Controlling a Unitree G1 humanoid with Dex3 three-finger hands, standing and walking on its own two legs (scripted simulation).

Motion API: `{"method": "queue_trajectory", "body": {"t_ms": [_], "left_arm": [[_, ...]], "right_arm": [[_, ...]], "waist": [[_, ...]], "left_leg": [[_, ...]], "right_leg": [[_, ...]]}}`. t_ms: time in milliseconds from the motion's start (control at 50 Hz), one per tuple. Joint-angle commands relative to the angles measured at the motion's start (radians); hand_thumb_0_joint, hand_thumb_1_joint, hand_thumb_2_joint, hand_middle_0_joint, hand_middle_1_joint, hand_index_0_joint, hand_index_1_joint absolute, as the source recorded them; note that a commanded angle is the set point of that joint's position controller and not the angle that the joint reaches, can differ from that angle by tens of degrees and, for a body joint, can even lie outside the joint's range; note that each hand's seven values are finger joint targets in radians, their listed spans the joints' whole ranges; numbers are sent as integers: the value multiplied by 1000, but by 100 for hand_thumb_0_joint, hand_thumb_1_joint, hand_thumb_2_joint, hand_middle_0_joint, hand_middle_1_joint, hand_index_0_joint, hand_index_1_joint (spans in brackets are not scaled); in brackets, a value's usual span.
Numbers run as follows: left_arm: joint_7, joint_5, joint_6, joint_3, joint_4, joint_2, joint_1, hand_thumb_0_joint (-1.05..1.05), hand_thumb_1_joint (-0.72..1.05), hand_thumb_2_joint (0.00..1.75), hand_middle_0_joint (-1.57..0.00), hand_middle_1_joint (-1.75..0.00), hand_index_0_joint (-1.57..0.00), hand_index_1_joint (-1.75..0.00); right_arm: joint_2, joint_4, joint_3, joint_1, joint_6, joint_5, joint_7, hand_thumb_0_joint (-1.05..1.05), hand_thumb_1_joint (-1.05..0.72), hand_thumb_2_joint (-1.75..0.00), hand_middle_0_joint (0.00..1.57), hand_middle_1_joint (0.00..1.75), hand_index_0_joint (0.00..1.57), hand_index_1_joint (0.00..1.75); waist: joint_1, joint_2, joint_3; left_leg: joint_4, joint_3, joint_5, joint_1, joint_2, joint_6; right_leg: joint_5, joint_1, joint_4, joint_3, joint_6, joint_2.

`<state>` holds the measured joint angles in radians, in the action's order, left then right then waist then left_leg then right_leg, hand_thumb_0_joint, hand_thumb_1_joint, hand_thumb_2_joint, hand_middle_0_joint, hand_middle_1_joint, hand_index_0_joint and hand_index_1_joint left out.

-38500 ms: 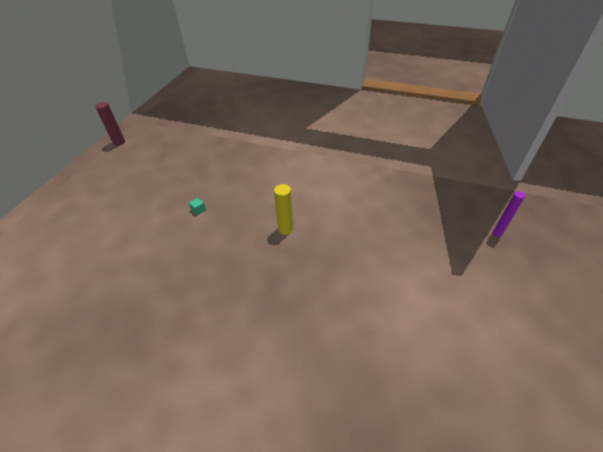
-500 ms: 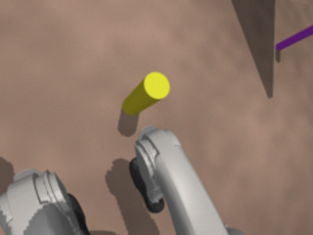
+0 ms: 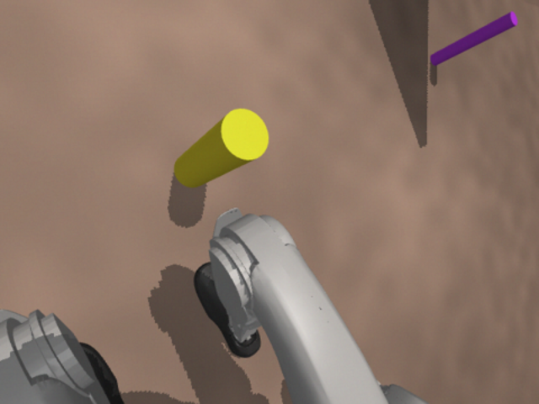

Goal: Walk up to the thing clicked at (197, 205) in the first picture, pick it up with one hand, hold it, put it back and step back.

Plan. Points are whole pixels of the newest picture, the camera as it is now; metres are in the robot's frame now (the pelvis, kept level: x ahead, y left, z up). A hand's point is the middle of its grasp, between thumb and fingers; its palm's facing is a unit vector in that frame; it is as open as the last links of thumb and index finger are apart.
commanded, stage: rest palm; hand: left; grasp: from above
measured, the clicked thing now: out of the picture +0.45 +0.35 -0.31
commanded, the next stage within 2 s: close in 1.14 s
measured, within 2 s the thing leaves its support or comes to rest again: neither
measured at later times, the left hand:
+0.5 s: hand out of the picture +0.44 +0.34 -0.27, palm faces -0.17 -0.42 -0.89, open 13.6 cm
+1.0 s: hand out of the picture +0.45 +0.33 -0.28, palm faces -0.15 -0.41 -0.90, open 13.4 cm
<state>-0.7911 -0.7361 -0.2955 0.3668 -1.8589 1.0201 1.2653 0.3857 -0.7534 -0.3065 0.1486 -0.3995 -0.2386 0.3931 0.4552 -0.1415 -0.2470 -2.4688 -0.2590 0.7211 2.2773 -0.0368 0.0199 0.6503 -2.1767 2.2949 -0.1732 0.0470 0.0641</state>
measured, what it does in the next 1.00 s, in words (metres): stands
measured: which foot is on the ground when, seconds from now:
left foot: down 0.00-1.00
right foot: down 0.00-1.00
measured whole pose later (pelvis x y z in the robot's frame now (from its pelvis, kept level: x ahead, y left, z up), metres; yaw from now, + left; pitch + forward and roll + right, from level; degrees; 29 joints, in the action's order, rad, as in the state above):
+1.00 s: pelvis +0.00 +0.01 +0.00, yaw -2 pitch +27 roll -17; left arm -0.77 -0.68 -0.31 0.28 -1.81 1.10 1.29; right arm 0.42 -0.66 -0.38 0.13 -0.39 -0.23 0.39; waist 0.47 -0.19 -0.31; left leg -2.49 -0.30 0.72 2.27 -0.03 0.01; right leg 0.64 -2.14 2.27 -0.21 0.07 0.07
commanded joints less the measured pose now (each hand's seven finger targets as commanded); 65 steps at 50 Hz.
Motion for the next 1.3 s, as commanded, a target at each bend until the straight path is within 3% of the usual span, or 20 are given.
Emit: {"method": "queue_trajectory", "body": {"t_ms": [0,80,260,320,420,620,640,800,840,1000,1100,1160,1220,1280], "left_arm": [[-37,-5,7,-26,110,246,229,0,-47,97,-15,-100,-13,-101],[-22,5,4,-55,104,225,226,0,-45,96,-16,-100,-15,-101],[-16,-8,8,-94,104,229,252,0,-44,91,-15,-99,-15,-99],[-10,4,6,-115,99,198,236,0,-46,93,-13,-101,-13,-101],[-3,9,3,-125,92,203,231,0,-47,93,-14,-100,-13,-101],[-39,13,0,-111,104,236,232,0,-50,95,-12,-99,-11,-101],[-39,13,0,-106,126,252,271,0,-48,94,-14,-98,-13,-100],[-24,29,-7,-111,125,264,245,0,-44,93,-17,-96,-15,-98],[-14,30,-10,-130,142,247,246,0,-41,91,-19,-94,-17,-95],[-13,49,-13,-110,135,258,220,0,-41,90,-18,-94,-17,-95],[-5,35,-14,-122,147,265,220,0,-34,88,-24,-91,-23,-92],[-8,34,-6,-102,152,287,217,0,-34,85,-23,-90,-23,-90],[4,35,-11,-130,147,244,218,0,-33,83,-23,-89,-22,-89],[3,35,-4,-125,156,258,238,0,-16,74,-37,-79,-37,-80]], "right_arm": [[337,-34,68,232,1,2,0,0,-91,-90,20,30,20,30],[338,-23,53,233,3,-1,-3,0,-91,-90,20,30,20,30],[355,-31,43,231,3,12,-7,0,-90,-90,20,30,20,30],[355,-12,40,222,0,8,-5,0,-90,-90,20,30,20,30],[358,-6,34,215,-4,11,-7,0,-90,-90,20,30,20,30],[382,20,26,204,0,13,-1,0,-90,-90,20,30,20,30],[383,9,23,207,0,15,-1,0,-91,-90,20,30,20,30],[382,31,10,204,4,13,-1,0,-90,-90,20,30,20,30],[375,32,5,197,4,12,0,0,-90,-90,20,30,20,30],[384,35,7,217,9,17,-3,0,-90,-90,20,30,20,30],[386,50,6,198,11,22,-5,0,-90,-90,20,30,20,30],[381,26,6,204,7,19,-8,0,-90,-90,20,30,20,30],[374,44,5,183,6,20,-8,0,-89,-90,20,30,20,30],[383,30,10,200,5,21,-15,0,-89,-90,20,30,20,30]], "waist": [[36,538,691],[61,554,676],[78,576,620],[92,547,589],[89,543,576],[92,569,590],[90,574,576],[93,567,572],[97,580,571],[94,554,584],[85,548,574],[78,563,570],[91,555,561],[96,563,557]], "left_leg": [[232,102,-250,-451,-36,-18],[239,84,-242,-475,-40,-13],[252,46,-218,-485,-48,-7],[244,47,-206,-471,-43,-10],[248,39,-211,-475,-44,-8],[254,24,-234,-516,-54,-2],[251,24,-229,-505,-53,-2],[244,33,-226,-488,-54,-5],[244,35,-231,-490,-51,-4],[240,33,-241,-486,-54,-6],[237,35,-222,-469,-55,-10],[246,41,-220,-470,-54,-6],[248,32,-203,-468,-54,-5],[251,23,-200,-480,-57,-5]], "right_leg": [[-300,459,-216,-75,-45,21],[-299,452,-212,-92,-46,23],[-277,401,-197,-120,-52,24],[-276,404,-206,-118,-46,23],[-281,398,-203,-120,-46,26],[-311,425,-204,-127,-45,27],[-303,404,-200,-129,-44,20],[-301,434,-213,-129,-41,25],[-301,422,-210,-129,-43,25],[-317,452,-214,-131,-41,32],[-293,438,-220,-132,-42,33],[-293,447,-214,-129,-44,34],[-272,413,-214,-133,-47,31],[-278,418,-214,-138,-45,32]]}}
